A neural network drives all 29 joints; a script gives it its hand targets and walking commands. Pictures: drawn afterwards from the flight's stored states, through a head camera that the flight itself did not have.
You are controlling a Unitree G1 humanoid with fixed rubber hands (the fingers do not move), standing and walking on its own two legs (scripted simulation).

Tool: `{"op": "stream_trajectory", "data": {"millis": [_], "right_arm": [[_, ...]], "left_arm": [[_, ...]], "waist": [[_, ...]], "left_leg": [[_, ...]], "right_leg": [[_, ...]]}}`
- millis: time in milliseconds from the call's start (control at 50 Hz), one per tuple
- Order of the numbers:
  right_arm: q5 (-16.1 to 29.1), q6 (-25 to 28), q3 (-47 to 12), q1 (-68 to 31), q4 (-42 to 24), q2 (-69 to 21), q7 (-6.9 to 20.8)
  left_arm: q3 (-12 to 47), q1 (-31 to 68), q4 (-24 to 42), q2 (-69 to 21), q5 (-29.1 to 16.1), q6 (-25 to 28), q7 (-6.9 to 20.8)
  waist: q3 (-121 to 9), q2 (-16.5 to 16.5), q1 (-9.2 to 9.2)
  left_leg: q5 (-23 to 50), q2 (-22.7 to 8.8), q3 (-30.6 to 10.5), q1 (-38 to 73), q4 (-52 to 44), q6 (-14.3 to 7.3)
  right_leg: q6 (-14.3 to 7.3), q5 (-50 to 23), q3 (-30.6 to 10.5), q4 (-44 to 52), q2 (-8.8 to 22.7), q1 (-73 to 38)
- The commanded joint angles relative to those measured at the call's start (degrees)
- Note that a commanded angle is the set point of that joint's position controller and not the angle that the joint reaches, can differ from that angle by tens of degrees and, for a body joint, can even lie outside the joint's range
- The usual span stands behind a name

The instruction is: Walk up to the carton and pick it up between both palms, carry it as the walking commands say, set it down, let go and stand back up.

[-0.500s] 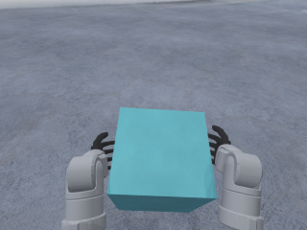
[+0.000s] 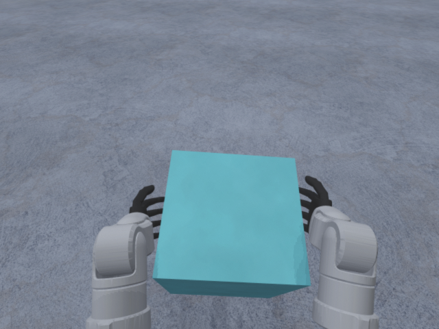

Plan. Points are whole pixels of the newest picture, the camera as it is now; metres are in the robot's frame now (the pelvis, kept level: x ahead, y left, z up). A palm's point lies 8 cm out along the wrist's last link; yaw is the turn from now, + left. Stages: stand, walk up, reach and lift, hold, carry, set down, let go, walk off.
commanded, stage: carry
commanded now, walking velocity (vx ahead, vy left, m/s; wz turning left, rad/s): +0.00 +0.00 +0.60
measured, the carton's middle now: (226, 233) +0.29 +0.00 +0.04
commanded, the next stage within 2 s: none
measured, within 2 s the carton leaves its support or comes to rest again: neither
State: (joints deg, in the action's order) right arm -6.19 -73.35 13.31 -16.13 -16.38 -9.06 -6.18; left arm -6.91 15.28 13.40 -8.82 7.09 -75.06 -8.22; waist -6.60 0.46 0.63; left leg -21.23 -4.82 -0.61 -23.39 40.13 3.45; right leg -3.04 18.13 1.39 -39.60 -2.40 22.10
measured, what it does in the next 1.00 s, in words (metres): steps on the spot: left foot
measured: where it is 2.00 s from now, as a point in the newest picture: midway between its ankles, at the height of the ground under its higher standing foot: outside the picture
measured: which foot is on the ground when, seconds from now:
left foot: down 0.00-0.02, up 0.04-0.22, down 0.24-1.00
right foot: down 0.00-1.00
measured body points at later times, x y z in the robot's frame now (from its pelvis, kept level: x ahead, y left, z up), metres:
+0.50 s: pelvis -0.03 +0.03 +0.00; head -0.07 +0.03 +0.45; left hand +0.23 +0.21 +0.10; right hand +0.27 -0.10 +0.12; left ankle +0.00 +0.17 -0.72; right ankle +0.03 -0.09 -0.72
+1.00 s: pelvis -0.02 +0.04 +0.00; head -0.05 +0.04 +0.45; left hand +0.24 +0.22 +0.09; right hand +0.28 -0.08 +0.11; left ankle +0.00 +0.17 -0.72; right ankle +0.03 -0.09 -0.72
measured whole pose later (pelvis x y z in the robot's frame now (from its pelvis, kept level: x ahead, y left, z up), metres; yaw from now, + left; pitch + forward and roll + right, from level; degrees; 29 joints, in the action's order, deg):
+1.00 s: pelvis -0.02 +0.04 +0.00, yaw +7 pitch +2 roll -1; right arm -5.6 -74.5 12.3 -14.9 -18.1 -8.8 -6.5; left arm -6.1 14.0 15.1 -8.5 6.5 -75.9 -8.6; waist -7.1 -0.1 0.7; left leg -16.5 -1.1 -0.6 -22.9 37.8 -0.2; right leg 1.0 16.2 5.6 -36.8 4.1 22.1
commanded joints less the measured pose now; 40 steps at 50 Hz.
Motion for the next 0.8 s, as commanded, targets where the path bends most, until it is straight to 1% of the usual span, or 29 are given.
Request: {"op": "stream_trajectory", "data": {"millis": [0,40,80,100,120,140,160,180,200,220,240,260,300,320,340,360,420,500,620,640,660,680,700,720,740,760,780], "right_arm": [[23.61,0.32,-45.29,-27.01,-7.44,-54.29,6.53],[24.47,0.07,-46.16,-27.45,-7.54,-54.49,6.51],[24.88,-0.24,-46.39,-27.16,-7.19,-54.11,6.53],[25.0,-0.35,-46.42,-26.76,-7.08,-53.97,6.6],[25.13,-0.39,-46.42,-26.4,-7.15,-53.98,6.71],[25.18,-0.37,-46.36,-25.99,-7.33,-54.13,6.86],[25.06,-0.28,-45.93,-25.72,-7.56,-54.11,6.97],[25.03,-0.16,-45.35,-26.0,-7.72,-54.1,7.11],[25.01,-0.03,-44.76,-25.71,-7.41,-54.11,7.3],[24.76,0.12,-44.08,-24.8,-7.06,-53.75,7.42],[24.42,0.2,-43.4,-23.86,-6.67,-53.81,7.45],[24.39,0.31,-43.45,-25.15,-7.16,-54.0,7.39],[23.71,0.48,-43.29,-24.06,-6.87,-54.57,7.25],[23.43,0.65,-43.12,-23.43,-7.02,-54.64,7.15],[23.25,0.79,-42.94,-23.43,-7.48,-54.62,7.08],[23.06,0.8,-42.77,-23.5,-7.7,-54.47,6.99],[22.32,0.65,-42.29,-22.76,-7.53,-53.89,6.74],[22.17,0.33,-42.4,-22.94,-7.31,-53.54,6.68],[22.36,-0.11,-42.67,-23.58,-7.3,-53.24,6.84],[22.57,-0.23,-42.77,-24.24,-7.38,-53.31,6.88],[22.77,-0.32,-42.96,-25.24,-7.66,-53.29,6.86],[22.94,-0.47,-43.06,-26.01,-7.78,-53.19,6.82],[22.9,-0.65,-42.98,-25.93,-7.44,-52.98,6.79],[22.71,-0.81,-42.89,-25.3,-7.01,-52.77,6.75],[22.65,-0.89,-42.88,-24.92,-6.88,-52.8,6.75],[22.89,-0.88,-43.1,-25.1,-7.27,-53.1,6.74],[23.18,-0.83,-43.41,-25.64,-7.79,-53.42,6.68]], "left_arm": [[34.15,32.6,18.7,-49.56,-22.59,5.02,7.35],[33.13,31.78,19.07,-48.28,-21.99,5.23,7.14],[32.56,30.57,18.79,-47.48,-21.32,5.16,6.78],[32.55,30.17,18.81,-47.36,-21.13,5.14,6.62],[32.66,29.95,18.89,-47.51,-21.03,5.11,6.45],[32.88,29.61,19.01,-47.71,-21.02,5.09,6.33],[33.43,29.68,19.34,-47.97,-21.32,5.04,6.26],[33.94,30.59,19.91,-48.19,-21.69,5.02,6.2],[34.27,31.23,20.02,-48.27,-21.93,4.82,6.17],[34.53,31.25,20.07,-48.71,-22.15,4.56,6.29],[35.12,32.07,20.28,-49.19,-22.63,4.34,6.49],[35.82,33.57,20.51,-49.76,-23.07,4.4,6.58],[36.41,33.46,20.34,-50.25,-23.73,4.57,6.83],[36.77,33.55,20.46,-50.42,-24.16,4.69,6.99],[37.19,33.91,20.8,-50.6,-24.55,4.75,7.13],[37.46,34.3,20.99,-50.64,-24.84,4.68,7.28],[37.8,34.27,20.77,-50.53,-25.22,4.35,7.59],[37.57,34.26,20.1,-49.88,-24.96,4.08,7.71],[37.31,34.36,19.63,-49.56,-24.49,3.77,7.67],[37.4,35.15,19.91,-49.57,-24.42,3.75,7.64],[37.35,35.79,20.24,-49.3,-24.36,3.71,7.58],[37.22,36.38,20.5,-48.93,-24.33,3.62,7.51],[37.05,36.7,20.56,-48.5,-24.18,3.46,7.45],[36.8,36.26,20.25,-48.23,-23.94,3.31,7.38],[36.78,36.13,20.27,-48.23,-23.87,3.26,7.34],[36.8,35.95,20.47,-48.39,-23.92,3.3,7.32],[36.86,35.63,20.77,-48.81,-24.01,3.39,7.32]], "waist": [[-18.37,-11.45,0.02],[-19.03,-13.02,0.14],[-18.85,-13.33,0.26],[-18.94,-13.31,0.18],[-19.28,-12.79,-0.13],[-19.67,-11.69,-0.51],[-20.67,-9.71,-0.65],[-22.26,-6.47,-0.73],[-22.8,-0.85,-0.84],[-22.29,6.86,-0.28],[-20.64,9.63,0.21],[-20.42,8.55,0.21],[-21.3,3.56,-0.09],[-21.91,1.94,-0.22],[-22.21,1.35,-0.3],[-22.01,1.22,-0.37],[-20.39,1.52,-0.36],[-18.59,0.69,-0.36],[-16.72,0.63,-0.35],[-16.31,0.37,-0.3],[-15.59,-0.49,-0.2],[-15.01,-1.94,-0.16],[-14.36,-3.44,-0.23],[-13.82,-5.0,-0.22],[-14.08,-6.7,-0.29],[-15.03,-8.81,-0.47],[-16.17,-9.4,-0.65]], "left_leg": [[-7.56,2.5,6.93,-8.37,8.89,-1.25],[-6.31,2.7,7.28,-8.46,9.8,-1.48],[-4.66,3.01,7.53,-6.01,6.87,-1.83],[-3.1,3.22,7.72,-4.43,3.97,-1.98],[-0.06,3.43,7.96,-2.14,-0.39,-2.13],[5.08,3.32,7.74,0.66,-5.89,-2.23],[8.97,2.55,6.53,4.01,-9.57,-2.38],[11.3,0.42,3.53,7.94,-10.88,-2.92],[15.02,-3.43,-2.21,9.95,-13.32,-4.1],[24.23,-8.66,-9.23,10.51,-14.08,-5.73],[28.89,-10.38,-11.27,8.68,-13.18,-6.75],[29.12,-9.09,-8.31,7.97,-11.45,-6.64],[25.92,-5.9,-5.26,6.74,-9.25,-5.24],[23.83,-4.38,-3.99,6.25,-8.23,-4.72],[21.43,-3.5,-3.36,6.02,-7.79,-4.49],[19.53,-3.21,-3.21,5.88,-7.88,-4.45],[16.13,-3.28,-3.78,5.24,-9.18,-4.78],[12.24,-2.63,-3.74,4.27,-10.28,-4.73],[8.77,-2.33,-4.1,3.75,-12.06,-4.76],[2.64,-2.13,-3.61,3.29,-14.03,-4.33],[-3.9,-1.32,-2.63,2.18,-14.33,-4.28],[-10.69,-0.12,-1.67,0.69,-13.57,-4.65],[-14.57,0.76,-1.01,-0.99,-12.97,-4.87],[-14.67,1.62,0.0,-2.1,-11.67,-4.81],[-11.93,2.55,1.5,-1.33,-9.08,-4.64],[-7.92,3.74,3.85,1.69,-6.84,-4.55],[-6.01,3.87,4.86,5.1,-7.75,-4.85]], "right_leg": [[-6.43,-20.62,-12.23,15.33,19.38,-14.4],[-6.15,-22.57,-11.85,15.3,20.01,-14.77],[-5.8,-22.6,-10.92,15.37,19.49,-13.35],[-5.5,-23.38,-10.37,14.74,19.01,-12.87],[-4.93,-24.07,-9.46,13.61,18.28,-12.33],[-3.95,-24.27,-8.12,12.36,17.33,-11.66],[-2.55,-24.07,-6.41,10.67,15.94,-10.98],[-1.14,-23.23,-4.93,8.32,14.53,-9.27],[0.37,-20.88,-3.54,4.89,12.53,-7.45],[1.8,-13.07,-1.28,2.1,9.44,-4.23],[2.64,-3.45,-0.14,3.47,7.29,-3.56],[2.89,-4.74,0.55,5.16,6.84,-5.33],[2.22,-14.33,-0.53,6.07,8.5,-8.28],[1.75,-17.78,-1.36,6.71,9.49,-9.49],[1.43,-19.02,-2.04,7.28,10.23,-9.89],[1.22,-18.46,-2.36,7.76,10.54,-9.76],[1.3,-13.91,-2.38,8.89,10.26,-8.62],[1.17,-9.86,-2.85,10.76,10.54,-7.86],[1.05,-4.23,-3.19,12.38,10.59,-6.3],[1.76,1.8,-3.88,14.88,11.81,-6.39],[2.03,9.01,-4.85,16.77,12.94,-6.34],[1.7,16.76,-6.42,18.41,13.89,-6.32],[1.12,22.72,-8.82,20.56,15.26,-6.23],[0.54,25.71,-10.96,22.32,16.73,-6.26],[-0.03,26.46,-12.53,23.83,18.3,-5.85],[-0.43,25.52,-12.76,25.02,19.68,-4.98],[-0.48,23.21,-11.15,24.63,19.8,-4.3]]}}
